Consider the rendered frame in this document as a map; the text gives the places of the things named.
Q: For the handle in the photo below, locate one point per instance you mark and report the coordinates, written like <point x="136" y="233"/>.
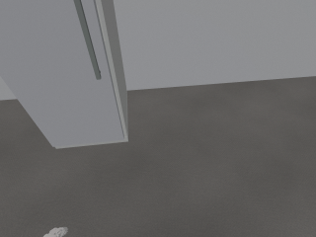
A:
<point x="87" y="37"/>

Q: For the fridge door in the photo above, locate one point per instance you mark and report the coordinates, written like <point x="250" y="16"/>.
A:
<point x="45" y="62"/>

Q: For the robot left hand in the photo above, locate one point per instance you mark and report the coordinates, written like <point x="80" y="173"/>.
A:
<point x="57" y="232"/>

